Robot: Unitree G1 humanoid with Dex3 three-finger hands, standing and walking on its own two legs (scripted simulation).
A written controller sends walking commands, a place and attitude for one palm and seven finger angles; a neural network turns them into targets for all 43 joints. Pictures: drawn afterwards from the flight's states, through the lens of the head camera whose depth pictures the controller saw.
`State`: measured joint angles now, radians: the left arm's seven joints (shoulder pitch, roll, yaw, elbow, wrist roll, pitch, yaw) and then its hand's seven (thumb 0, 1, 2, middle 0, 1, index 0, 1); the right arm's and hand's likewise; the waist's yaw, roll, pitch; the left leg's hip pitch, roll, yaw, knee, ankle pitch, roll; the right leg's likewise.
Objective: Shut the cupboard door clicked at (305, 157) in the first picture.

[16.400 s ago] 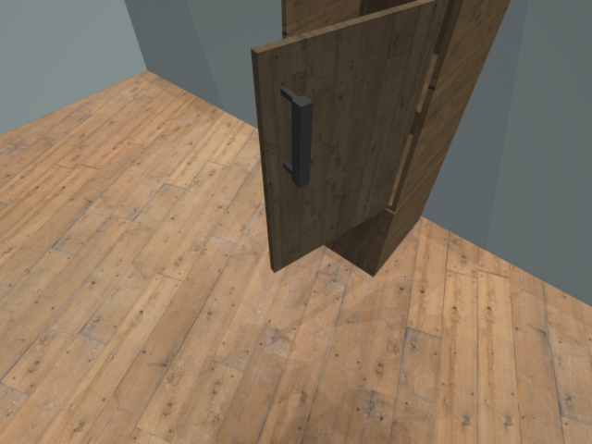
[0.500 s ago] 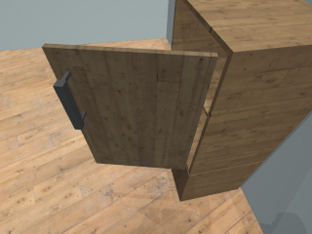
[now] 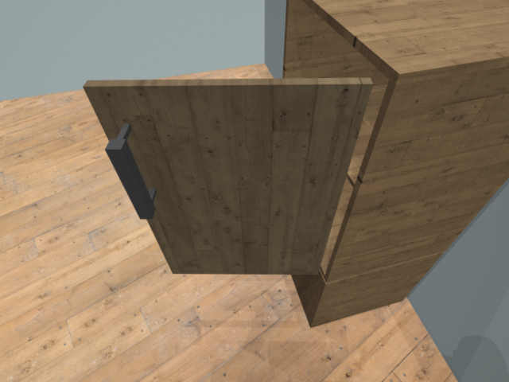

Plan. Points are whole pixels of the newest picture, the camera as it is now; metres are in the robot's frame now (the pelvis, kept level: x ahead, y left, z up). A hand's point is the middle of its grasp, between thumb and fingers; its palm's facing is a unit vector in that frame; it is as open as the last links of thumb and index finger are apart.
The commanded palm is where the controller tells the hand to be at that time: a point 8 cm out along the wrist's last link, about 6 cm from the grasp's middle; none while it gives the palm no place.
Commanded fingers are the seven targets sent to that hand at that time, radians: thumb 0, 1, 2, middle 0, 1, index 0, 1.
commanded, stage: look again from close up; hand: left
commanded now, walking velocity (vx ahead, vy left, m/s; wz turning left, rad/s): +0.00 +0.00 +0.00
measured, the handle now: (137, 174) +0.43 +0.23 +0.10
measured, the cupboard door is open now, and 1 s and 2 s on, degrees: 74 74 74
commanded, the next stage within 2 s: raise the hand and make a fist in 0.04 s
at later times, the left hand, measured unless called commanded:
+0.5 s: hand (158, 363) +0.16 +0.15 -0.02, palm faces +0.03 -1.00 +0.01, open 6.5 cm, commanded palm +0.11 +0.22 -0.03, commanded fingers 0.00 0.90 0.90 -0.53 -0.66 -0.53 -0.66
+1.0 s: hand (132, 348) +0.17 +0.18 +0.02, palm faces +0.12 -0.99 -0.05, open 4.1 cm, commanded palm +0.12 +0.22 +0.03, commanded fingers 0.00 0.90 0.90 -0.99 -1.16 -0.99 -1.16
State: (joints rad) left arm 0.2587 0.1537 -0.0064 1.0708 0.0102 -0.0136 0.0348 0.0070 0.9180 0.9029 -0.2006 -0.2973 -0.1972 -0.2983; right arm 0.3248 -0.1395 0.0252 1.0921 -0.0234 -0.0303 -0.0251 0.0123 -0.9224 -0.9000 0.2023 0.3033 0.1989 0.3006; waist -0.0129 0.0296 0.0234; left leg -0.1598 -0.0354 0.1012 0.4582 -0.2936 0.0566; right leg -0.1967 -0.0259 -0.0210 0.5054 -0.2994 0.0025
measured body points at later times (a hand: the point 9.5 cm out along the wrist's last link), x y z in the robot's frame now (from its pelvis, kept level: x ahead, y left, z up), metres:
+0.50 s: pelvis -0.03 -0.03 -0.05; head -0.01 +0.00 +0.40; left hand +0.15 +0.21 -0.01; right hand +0.18 -0.27 -0.08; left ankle -0.03 +0.08 -0.74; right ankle -0.01 -0.12 -0.74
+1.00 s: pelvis -0.04 -0.04 -0.05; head -0.01 -0.04 +0.40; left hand +0.15 +0.23 +0.03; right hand +0.10 -0.26 -0.14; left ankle -0.03 +0.08 -0.74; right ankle -0.01 -0.12 -0.74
